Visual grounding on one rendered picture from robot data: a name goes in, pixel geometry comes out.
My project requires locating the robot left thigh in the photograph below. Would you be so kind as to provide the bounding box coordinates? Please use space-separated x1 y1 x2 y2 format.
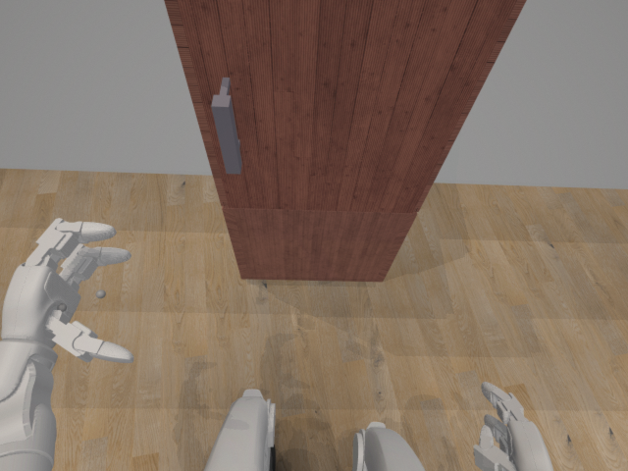
204 396 276 471

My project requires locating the left robot hand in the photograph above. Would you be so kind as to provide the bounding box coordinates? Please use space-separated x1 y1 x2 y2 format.
1 218 133 363

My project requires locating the right robot hand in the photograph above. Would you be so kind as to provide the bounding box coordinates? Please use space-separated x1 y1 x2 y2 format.
474 382 553 471

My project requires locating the robot right thigh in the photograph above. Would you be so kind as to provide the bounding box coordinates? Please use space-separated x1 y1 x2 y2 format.
353 427 425 471

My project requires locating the cupboard door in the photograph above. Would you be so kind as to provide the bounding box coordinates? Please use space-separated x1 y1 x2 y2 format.
177 0 517 213

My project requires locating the handle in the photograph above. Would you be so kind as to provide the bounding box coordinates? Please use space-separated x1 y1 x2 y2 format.
211 78 242 174

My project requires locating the robot thigh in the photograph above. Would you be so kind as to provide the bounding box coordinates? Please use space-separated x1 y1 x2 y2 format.
353 427 425 471
204 396 276 471

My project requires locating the robot left forearm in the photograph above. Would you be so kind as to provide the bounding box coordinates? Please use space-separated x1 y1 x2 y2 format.
0 339 58 471

